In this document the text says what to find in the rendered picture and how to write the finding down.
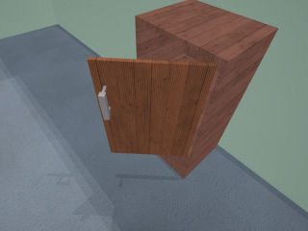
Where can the handle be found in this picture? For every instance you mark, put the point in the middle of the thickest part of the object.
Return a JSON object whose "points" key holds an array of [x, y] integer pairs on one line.
{"points": [[103, 101]]}

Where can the cupboard door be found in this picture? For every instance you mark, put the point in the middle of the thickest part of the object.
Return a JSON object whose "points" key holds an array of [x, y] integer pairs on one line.
{"points": [[155, 105]]}

